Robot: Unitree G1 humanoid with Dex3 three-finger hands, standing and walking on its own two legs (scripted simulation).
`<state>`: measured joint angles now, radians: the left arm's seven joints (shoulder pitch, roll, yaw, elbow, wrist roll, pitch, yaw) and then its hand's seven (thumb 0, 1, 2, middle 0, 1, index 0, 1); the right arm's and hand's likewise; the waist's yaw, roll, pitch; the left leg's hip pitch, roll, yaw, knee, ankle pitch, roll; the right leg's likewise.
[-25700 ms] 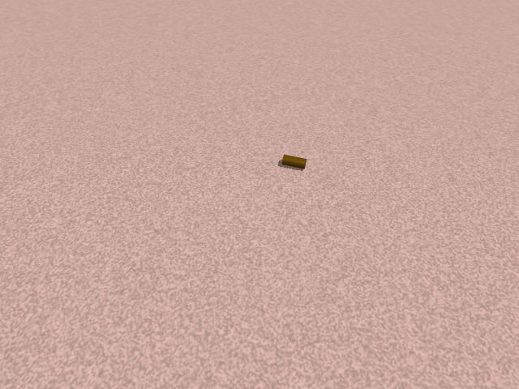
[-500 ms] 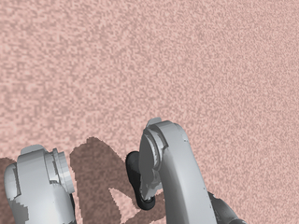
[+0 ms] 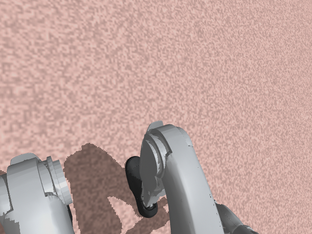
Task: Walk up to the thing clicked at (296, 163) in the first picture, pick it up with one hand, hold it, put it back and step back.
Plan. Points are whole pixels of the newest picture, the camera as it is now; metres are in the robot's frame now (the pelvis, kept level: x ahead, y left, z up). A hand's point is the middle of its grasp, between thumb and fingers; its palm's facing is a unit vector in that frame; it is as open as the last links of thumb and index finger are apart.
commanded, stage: open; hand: left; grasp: from above
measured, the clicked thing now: out of the picture +0.44 +0.36 -0.27
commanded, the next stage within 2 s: withdraw in 1.06 s
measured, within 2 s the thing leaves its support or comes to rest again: rests again in 0.46 s
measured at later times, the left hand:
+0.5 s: hand out of the picture +0.43 +0.35 -0.23, palm faces -0.48 -0.11 -0.87, open 10.8 cm
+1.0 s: hand out of the picture +0.43 +0.35 -0.23, palm faces -0.47 -0.10 -0.88, open 13.5 cm
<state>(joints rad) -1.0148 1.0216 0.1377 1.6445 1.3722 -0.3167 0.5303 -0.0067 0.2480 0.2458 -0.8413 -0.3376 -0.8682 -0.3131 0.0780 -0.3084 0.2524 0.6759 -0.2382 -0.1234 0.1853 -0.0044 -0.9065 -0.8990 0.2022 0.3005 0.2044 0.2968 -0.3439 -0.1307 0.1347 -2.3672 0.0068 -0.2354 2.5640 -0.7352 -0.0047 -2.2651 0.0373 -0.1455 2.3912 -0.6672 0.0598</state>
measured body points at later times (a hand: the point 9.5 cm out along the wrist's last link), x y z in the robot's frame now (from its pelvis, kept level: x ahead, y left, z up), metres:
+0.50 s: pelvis +0.00 +0.00 +0.00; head +0.26 +0.14 +0.34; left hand +0.45 +0.35 -0.18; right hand +0.07 -0.26 -0.06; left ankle +0.06 +0.12 -0.27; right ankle +0.11 -0.12 -0.26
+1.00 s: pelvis -0.01 +0.00 +0.00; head +0.26 +0.14 +0.34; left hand +0.45 +0.35 -0.18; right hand +0.07 -0.26 -0.06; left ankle +0.06 +0.12 -0.27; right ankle +0.11 -0.12 -0.26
